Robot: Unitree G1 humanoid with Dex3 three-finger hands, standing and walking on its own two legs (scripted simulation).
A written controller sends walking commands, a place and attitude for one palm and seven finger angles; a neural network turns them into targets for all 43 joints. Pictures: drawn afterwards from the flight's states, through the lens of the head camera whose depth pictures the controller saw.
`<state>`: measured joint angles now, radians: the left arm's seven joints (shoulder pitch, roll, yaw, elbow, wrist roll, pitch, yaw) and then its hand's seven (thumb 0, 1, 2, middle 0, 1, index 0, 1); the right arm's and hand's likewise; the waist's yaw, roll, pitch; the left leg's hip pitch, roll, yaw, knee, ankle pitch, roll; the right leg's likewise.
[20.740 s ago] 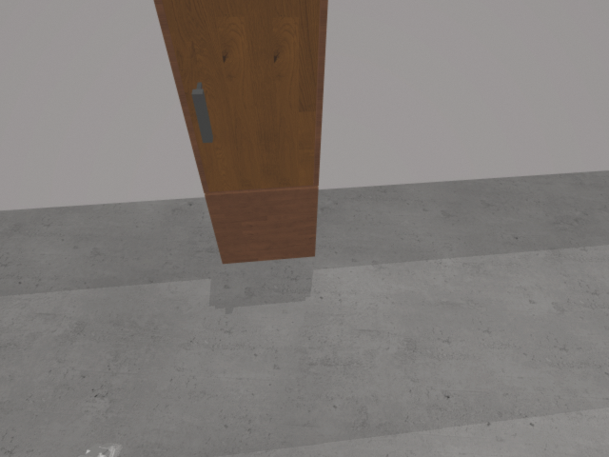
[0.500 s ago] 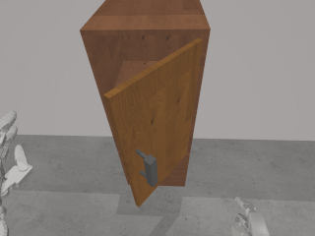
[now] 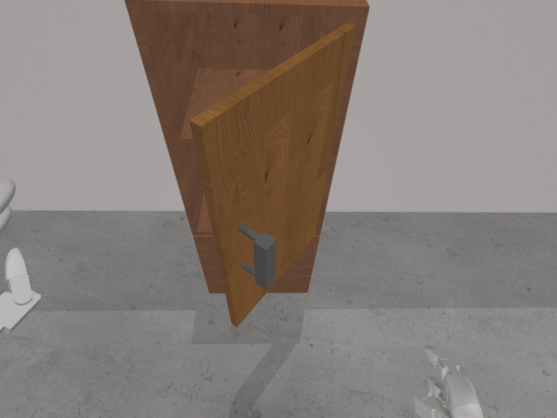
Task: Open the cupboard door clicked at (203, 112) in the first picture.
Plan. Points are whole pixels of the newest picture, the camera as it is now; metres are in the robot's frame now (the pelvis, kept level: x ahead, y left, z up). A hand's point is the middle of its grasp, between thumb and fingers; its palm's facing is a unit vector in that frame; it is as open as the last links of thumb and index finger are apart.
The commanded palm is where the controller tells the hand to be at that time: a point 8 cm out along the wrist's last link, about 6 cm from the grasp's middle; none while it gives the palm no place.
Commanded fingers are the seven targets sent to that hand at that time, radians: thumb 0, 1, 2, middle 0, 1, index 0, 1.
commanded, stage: step back with the hand held close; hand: left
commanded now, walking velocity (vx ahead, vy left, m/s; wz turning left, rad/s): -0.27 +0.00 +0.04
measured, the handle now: (255, 256) +0.38 +0.06 -0.04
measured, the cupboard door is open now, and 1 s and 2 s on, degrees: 52 52 52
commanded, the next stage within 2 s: stop stepping back and stand still in 0.60 s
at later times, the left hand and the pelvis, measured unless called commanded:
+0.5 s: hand out of the picture +0.12 +0.29 +0.17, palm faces +0.45 -0.76 -0.48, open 7.4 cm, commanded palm +0.05 +0.31 +0.18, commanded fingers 0.00 0.90 0.90 -0.20 -0.30 -0.20 -0.30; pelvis -0.08 +0.01 +0.00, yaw +2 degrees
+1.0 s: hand out of the picture +0.05 +0.25 +0.16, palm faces +0.41 -0.81 -0.42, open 7.4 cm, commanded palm +0.00 +0.28 +0.18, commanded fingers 0.00 0.90 0.90 -0.20 -0.30 -0.20 -0.30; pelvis -0.15 -0.01 -0.02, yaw -3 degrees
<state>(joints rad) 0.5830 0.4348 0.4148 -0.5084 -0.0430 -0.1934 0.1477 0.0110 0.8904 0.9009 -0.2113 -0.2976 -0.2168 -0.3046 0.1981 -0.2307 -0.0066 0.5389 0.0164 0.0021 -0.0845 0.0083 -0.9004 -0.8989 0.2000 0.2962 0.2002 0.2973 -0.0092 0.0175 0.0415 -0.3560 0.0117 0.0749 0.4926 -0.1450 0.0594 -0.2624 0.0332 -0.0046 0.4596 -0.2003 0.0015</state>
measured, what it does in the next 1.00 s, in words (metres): walks backwards: right foot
